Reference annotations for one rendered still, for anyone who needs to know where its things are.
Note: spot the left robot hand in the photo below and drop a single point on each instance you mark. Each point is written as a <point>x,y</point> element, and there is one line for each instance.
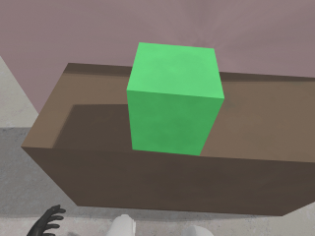
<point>41,225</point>

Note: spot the right robot thigh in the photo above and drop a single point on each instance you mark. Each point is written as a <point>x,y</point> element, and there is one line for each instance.
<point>195,230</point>

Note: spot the robot thigh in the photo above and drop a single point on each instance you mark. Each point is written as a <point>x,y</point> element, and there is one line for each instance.
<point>122,226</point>
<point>195,230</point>

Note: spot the carton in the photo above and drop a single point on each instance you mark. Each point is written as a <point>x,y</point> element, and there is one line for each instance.
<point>174,95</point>

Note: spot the pedestal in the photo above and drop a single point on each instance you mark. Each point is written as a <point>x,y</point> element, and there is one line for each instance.
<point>258,159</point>

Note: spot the left robot thigh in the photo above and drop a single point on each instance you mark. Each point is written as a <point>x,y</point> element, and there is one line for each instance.
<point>122,226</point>

